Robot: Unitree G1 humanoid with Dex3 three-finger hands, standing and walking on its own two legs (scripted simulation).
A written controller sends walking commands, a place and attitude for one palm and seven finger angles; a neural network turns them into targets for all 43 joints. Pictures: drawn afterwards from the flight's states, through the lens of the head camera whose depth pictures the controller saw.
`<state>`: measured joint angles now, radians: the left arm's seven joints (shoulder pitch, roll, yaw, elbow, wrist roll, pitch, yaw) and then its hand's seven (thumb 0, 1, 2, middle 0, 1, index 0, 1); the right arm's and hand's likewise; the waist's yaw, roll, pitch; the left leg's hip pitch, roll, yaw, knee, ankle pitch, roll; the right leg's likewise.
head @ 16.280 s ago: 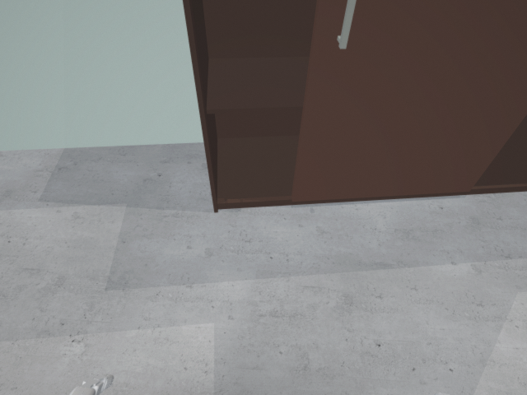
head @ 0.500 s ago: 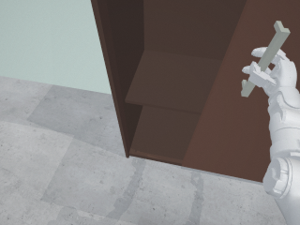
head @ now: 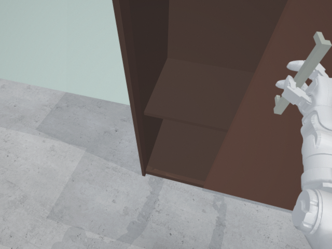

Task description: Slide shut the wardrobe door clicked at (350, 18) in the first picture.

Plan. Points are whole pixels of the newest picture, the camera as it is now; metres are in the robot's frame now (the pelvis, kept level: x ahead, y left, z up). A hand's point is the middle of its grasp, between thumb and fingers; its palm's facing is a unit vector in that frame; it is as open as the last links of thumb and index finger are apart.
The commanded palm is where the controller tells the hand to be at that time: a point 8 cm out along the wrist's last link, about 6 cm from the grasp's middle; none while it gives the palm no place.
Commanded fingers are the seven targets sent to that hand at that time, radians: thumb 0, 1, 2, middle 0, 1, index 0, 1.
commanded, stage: grip the handle and tug to test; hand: right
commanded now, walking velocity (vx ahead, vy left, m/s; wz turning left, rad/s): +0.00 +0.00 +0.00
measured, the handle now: (296, 77) +0.52 -0.22 +0.16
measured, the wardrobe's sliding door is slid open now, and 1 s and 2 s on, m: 0.37 0.34 0.22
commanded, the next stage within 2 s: tug the door sideways, standing still in 0.10 s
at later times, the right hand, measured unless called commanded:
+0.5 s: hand (287, 88) +0.47 -0.19 +0.17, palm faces +0.16 +0.99 -0.01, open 5.4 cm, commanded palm +0.45 -0.21 +0.17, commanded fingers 0.00 -0.90 -0.90 0.45 1.40 0.45 1.40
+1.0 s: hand (272, 88) +0.48 -0.16 +0.16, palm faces +0.13 +0.98 -0.15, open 5.7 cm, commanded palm +0.45 -0.19 +0.17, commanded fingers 0.00 -0.90 -0.90 0.45 1.40 0.45 1.40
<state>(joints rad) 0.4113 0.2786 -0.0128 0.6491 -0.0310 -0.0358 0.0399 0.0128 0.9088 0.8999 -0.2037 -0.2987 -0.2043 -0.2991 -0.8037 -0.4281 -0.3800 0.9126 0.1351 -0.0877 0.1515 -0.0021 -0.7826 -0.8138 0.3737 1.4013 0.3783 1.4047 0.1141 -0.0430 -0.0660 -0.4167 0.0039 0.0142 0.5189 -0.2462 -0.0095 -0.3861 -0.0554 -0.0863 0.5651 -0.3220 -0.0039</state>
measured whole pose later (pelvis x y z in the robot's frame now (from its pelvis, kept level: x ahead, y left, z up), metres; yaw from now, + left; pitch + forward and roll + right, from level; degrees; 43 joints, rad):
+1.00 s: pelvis +0.00 +0.00 +0.00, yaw -4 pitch +6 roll +1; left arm 0.33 0.26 0.00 0.77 -0.02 -0.07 0.06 0.01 0.91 0.90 -0.20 -0.30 -0.20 -0.30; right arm -0.93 -0.30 -0.13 0.96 0.07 -0.10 -0.04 -0.01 -0.74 -0.82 0.38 1.40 0.33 1.40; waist 0.06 -0.06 -0.01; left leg -0.36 0.04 0.07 0.53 -0.27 -0.02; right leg -0.36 -0.02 -0.02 0.58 -0.33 -0.01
